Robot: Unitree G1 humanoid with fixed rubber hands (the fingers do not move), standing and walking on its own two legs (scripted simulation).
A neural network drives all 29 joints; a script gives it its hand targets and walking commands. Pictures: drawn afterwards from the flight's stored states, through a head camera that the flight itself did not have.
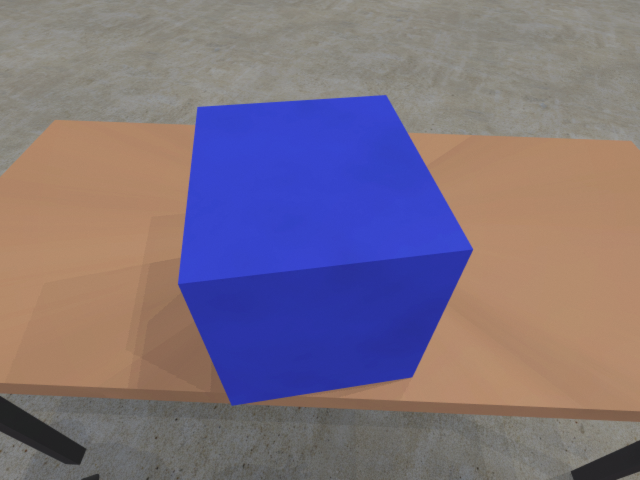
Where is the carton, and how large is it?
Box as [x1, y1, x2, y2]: [178, 95, 472, 405]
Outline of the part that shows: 385,95 197,107 178,284 232,405 412,376 469,257 472,248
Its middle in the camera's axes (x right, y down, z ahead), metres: -0.02 +0.02 +0.54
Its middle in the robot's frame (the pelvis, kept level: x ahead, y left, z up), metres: +0.41 +0.01 +0.07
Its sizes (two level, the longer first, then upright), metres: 0.293 0.262 0.289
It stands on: a table, 0.68 m high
